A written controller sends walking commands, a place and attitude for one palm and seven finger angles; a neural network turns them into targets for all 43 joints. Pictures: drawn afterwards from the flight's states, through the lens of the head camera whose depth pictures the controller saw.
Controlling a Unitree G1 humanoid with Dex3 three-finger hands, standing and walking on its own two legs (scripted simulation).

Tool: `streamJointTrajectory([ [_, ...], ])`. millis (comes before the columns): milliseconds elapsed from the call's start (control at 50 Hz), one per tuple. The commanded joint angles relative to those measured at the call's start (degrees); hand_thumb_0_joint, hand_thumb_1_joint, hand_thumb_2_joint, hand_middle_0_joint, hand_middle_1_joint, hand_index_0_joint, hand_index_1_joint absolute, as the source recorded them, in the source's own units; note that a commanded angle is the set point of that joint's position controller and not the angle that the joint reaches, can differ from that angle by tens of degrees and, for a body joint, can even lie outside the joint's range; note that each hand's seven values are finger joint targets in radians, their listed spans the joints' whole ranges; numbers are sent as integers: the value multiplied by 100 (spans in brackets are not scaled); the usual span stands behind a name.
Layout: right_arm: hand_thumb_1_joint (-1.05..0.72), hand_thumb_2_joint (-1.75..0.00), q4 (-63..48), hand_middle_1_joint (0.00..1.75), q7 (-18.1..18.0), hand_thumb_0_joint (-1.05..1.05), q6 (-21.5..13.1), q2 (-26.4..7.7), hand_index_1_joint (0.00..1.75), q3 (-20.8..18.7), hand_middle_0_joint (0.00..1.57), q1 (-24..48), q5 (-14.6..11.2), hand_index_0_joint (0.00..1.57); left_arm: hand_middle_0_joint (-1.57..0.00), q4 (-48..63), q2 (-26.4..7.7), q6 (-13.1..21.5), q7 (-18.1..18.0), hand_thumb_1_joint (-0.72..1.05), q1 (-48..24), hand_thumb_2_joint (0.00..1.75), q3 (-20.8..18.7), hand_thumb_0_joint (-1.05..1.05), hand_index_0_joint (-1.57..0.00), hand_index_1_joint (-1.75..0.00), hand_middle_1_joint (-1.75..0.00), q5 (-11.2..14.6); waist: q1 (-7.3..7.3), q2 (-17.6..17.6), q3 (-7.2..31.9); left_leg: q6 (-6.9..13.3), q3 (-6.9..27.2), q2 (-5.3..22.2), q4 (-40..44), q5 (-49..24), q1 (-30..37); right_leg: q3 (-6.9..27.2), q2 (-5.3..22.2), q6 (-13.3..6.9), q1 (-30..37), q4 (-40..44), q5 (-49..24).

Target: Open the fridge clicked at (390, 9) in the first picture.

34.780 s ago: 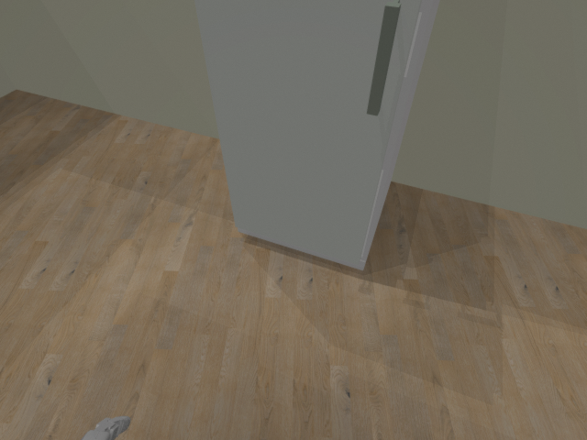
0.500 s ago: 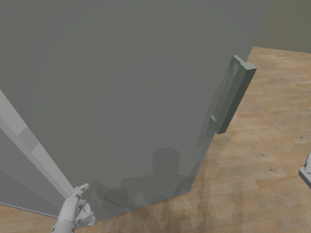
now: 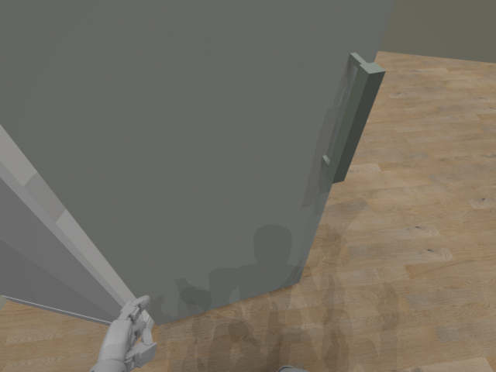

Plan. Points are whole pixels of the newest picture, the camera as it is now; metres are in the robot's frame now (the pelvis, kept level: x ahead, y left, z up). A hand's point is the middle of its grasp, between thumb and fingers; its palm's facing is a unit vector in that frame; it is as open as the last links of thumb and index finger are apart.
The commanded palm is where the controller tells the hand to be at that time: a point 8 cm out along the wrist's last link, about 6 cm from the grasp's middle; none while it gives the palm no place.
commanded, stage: step back with the hand held close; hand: right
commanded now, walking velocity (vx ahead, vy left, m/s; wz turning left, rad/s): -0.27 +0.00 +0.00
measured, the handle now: (343, 124) +0.49 -0.16 +0.14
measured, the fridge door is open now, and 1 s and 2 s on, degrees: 61 61 61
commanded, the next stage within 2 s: stop stepping back and stand still in 0.62 s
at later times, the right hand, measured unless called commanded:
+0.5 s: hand out of the picture +0.13 -0.26 +0.19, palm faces +0.32 +0.79 -0.52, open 7.4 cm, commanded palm +0.07 -0.31 +0.19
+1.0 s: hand out of the picture -0.02 -0.30 +0.19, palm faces +0.40 +0.79 -0.46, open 7.4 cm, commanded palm -0.06 -0.34 +0.19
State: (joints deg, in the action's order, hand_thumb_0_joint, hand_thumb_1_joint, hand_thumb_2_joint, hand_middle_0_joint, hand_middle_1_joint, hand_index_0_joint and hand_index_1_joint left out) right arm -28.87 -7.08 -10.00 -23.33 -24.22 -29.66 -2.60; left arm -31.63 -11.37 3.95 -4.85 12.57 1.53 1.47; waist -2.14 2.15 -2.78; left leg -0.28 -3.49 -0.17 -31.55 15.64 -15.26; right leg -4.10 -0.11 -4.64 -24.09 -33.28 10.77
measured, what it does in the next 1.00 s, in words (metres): walks backwards: right foot, then left foot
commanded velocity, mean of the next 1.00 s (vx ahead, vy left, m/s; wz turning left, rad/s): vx -0.19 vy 0.02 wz -0.02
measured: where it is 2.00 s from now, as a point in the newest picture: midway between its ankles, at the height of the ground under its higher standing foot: outside the picture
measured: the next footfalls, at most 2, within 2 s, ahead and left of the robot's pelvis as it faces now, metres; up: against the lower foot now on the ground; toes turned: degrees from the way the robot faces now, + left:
right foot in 0.18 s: +0.07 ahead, -0.11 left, +0.00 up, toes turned -1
left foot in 0.46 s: -0.07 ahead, +0.11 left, +0.00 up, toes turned +4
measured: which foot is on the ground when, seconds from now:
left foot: down 0.00-0.18, up 0.20-0.44, down 0.46-0.72, up 0.74-0.88, down 0.90-1.00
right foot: down 0.00-0.04, up 0.06-0.16, down 0.18-0.52, up 0.54-0.68, down 0.70-0.92, up 0.94-1.00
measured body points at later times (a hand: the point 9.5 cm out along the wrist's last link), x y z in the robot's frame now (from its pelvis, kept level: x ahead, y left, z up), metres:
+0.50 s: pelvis -0.08 -0.02 +0.00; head -0.04 -0.04 +0.45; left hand +0.09 +0.20 -0.07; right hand +0.11 -0.30 +0.22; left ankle -0.11 +0.11 -0.73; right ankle +0.03 -0.11 -0.73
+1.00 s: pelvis -0.20 -0.04 +0.00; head -0.21 -0.07 +0.45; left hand -0.05 +0.19 -0.07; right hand -0.04 -0.34 +0.22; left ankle -0.18 +0.07 -0.73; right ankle -0.15 -0.15 -0.69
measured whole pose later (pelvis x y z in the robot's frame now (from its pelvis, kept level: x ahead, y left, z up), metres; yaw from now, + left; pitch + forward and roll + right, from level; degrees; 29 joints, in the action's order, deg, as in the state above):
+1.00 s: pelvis -0.20 -0.04 +0.00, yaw +1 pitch -2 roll +1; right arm -33.3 -7.1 -12.6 -26.5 -25.4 -33.3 -2.4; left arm -35.5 -10.3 4.8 -3.4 14.8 -0.1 0.4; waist -1.1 -2.1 0.1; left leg 2.2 -2.8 -1.0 -30.0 14.1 -14.2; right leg 1.1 -0.5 0.0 -26.4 -49.7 21.2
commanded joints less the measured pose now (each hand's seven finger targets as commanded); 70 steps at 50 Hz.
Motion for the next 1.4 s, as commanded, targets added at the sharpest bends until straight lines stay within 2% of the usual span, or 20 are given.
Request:
streamJointTrajectory([
  [0, -90, -90, -1303, 30, -197, 0, -407, -1173, 30, -619, 20, 538, -43, 20, -20, 699, -794, 298, -57, 90, -322, 90, -395, 0, -20, -30, -30, -38, 203, -1021, 531, 813, 1858, 1400, 1729, 1654, -1117, 696, 279, 333, 769, -757, 1595],
  [80, -90, -90, -1418, 30, -320, 0, -446, -1172, 30, -554, 20, 788, -47, 20, -20, 592, -630, 308, 16, 90, -477, 90, -269, 0, -20, -30, -30, -61, 279, -1188, 557, 965, 1595, 2007, 1183, -916, -732, 750, 264, 363, 537, -1424, 1299],
  [160, -90, -90, -1832, 30, -346, 0, -576, -1220, 30, -712, 20, 673, 2, 20, -20, 795, -826, 352, -89, 90, -658, 90, -294, 0, -20, -30, -30, -113, 169, 1882, 555, -9, 341, 174, -1322, -1, -461, 2138, 1558, -219, 479, 1400, -1511],
  [300, -90, -90, -2114, 30, -172, 0, -679, -1179, 30, -943, 20, -183, -121, 20, -20, 730, -797, 551, 188, 90, -347, 90, -479, 0, -20, -30, -30, -104, 101, 1032, 1472, -67, 199, -120, -655, 612, -245, 1516, 1489, -259, 1601, 922, -2739],
  [400, -90, -90, -1591, 30, -89, 0, -604, -1251, 30, -987, 20, -298, -137, 20, -20, 765, -908, 498, 112, 90, -491, 90, -479, 0, -20, -30, -30, -124, 122, 889, 1140, -36, 66, -134, 598, -34, 884, 1490, 1351, -63, 397, 1374, 158],
  [500, -90, -90, -1093, 30, -111, 0, -577, -1290, 30, -694, 20, 172, -289, 20, -20, 558, -686, 281, 4, 90, -453, 90, -518, 0, -20, -30, -30, 14, 195, -1800, 1085, 908, 1790, 1877, 1756, -553, -710, 354, 65, 623, 1005, -1349, 1156],
  [560, -90, -90, -1135, 30, -190, 0, -423, -1238, 30, -612, 20, 198, -111, 20, -20, 655, -451, 153, -11, 90, -799, 90, -318, 0, -20, -30, -30, -69, 169, -1323, 925, 1088, 1414, 2084, 1066, -2981, -99, 618, 137, 553, -108, -2271, 1581],
  [640, -90, -90, -1346, 30, -276, 0, -422, -1273, 30, -609, 20, 324, -47, 20, -20, 597, -545, 72, -158, 90, -733, 90, -215, 0, -20, -30, -30, -129, 299, -484, 746, 396, 716, 1263, -25, -3438, 309, 312, 111, 473, 507, 772, 50],
  [700, -90, -90, -1927, 30, -254, 0, -609, -1442, 30, -738, 20, 402, -84, 20, -20, 743, -746, 250, -147, 90, -637, 90, -418, 0, -20, -30, -30, -115, 169, 1386, 1182, -61, 477, -2, -1517, 1012, -513, 2021, 1764, -289, 1221, 1347, -3194],
  [760, -90, -90, -2023, 30, -202, 0, -680, -1420, 30, -1090, 20, -333, -125, 20, -20, 702, -781, 520, 29, 90, -344, 90, -499, 0, -20, -30, -30, -160, 176, 1600, 1309, -43, 431, -67, -1757, 1393, -291, 1917, 1587, -439, 979, 1613, -812],
  [860, -90, -90, -1746, 30, -193, 0, -568, -1229, 30, -967, 20, -584, -68, 20, -20, 748, -746, 531, 132, 90, -344, 90, -482, 0, -20, -30, -30, -52, 204, 801, 1062, 109, 18, -117, 779, 712, 1406, 836, 514, 217, -163, 1241, 2368],
  [920, -90, -90, -973, 30, -156, 0, -415, -1135, 30, -725, 20, 144, -91, 20, -20, 563, -815, 342, 50, 90, -437, 90, -565, 0, -20, -30, -30, -85, 284, -1465, 254, 1123, 2519, 1787, 2486, 2806, -1095, 413, -200, 541, 244, -2342, 1440],
  [960, -90, -90, -520, 30, -170, 0, -288, -992, 30, -562, 20, 564, -51, 20, -20, 363, -814, 288, 10, 90, -394, 90, -547, 0, -20, -30, -30, -102, 376, -1657, 150, 1161, 2094, 1763, 2257, 2721, -1569, 588, 25, 459, 216, -3110, 1216],
  [1060, -90, -90, -261, 30, -272, 0, -289, -761, 30, -95, 20, 1296, 57, 20, -20, 283, -750, 398, -138, 90, -395, 90, -353, 0, -20, -30, -30, -125, 399, -171, 117, 578, 695, 815, 636, 2501, -1349, 163, 46, 163, 1327, 585, 1539],
  [1100, -90, -90, -1190, 30, -318, 0, -506, -869, 30, -33, 20, 1738, 81, 20, -20, 488, -971, 582, -122, 90, -333, 90, -420, 0, -20, -30, -30, -117, 400, 2038, 77, 75, 25, -205, -2024, 1532, -2055, 3011, 1568, -452, 1690, 2214, 2465],
  [1140, -90, -90, -1396, 30, -286, 0, -638, -1230, 30, -423, 20, 1469, 181, 20, -20, 436, -745, 771, 3, 90, -355, 90, -427, 0, -20, -30, -30, -154, 246, 648, 308, 25, 548, -107, -3244, 851, -1858, 3034, 1802, -910, 1222, 2333, 1754],
  [1300, -90, -90, -948, 30, -320, 0, -504, -1162, 30, -762, 20, -187, 185, 20, -20, 342, -712, 629, 144, 90, -335, 90, -378, 0, -20, -30, -30, -214, 156, 1072, 375, 174, -200, -228, 328, 887, 1463, 1045, 833, -26, -747, 1568, 2859],
  [1320, -90, -90, -753, 30, -300, 0, -499, -1070, 30, -699, 20, 4, 184, 20, -20, 376, -721, 558, 114, 90, -364, 90, -417, 0, -20, -30, -30, -194, 160, 509, 380, 294, 90, -61, 713, 1027, 1704, 846, 610, 50, -1001, 875, 2722],
  [1360, -90, -90, -347, 30, -232, 0, -452, -1205, 30, -747, 20, 429, 117, 20, -20, 392, -748, 402, 83, 90, -372, 90, -543, 0, -20, -30, -30, -129, 269, -1598, 259, 1149, 3059, 1653, 2102, 2106, 981, 256, -132, 276, -1340, -1976, 1867],
  [1380, -90, -90, -373, 30, -214, 0, -534, -1239, 30, -733, 20, 871, 17, 20, -20, 356, -760, 426, 70, 90, -407, 90, -531, 0, -20, -30, -30, -138, 284, -1548, 93, 1330, 3061, 2001, 2110, 674, 718, 347, -25, 343, -1198, -2861, 1578],
])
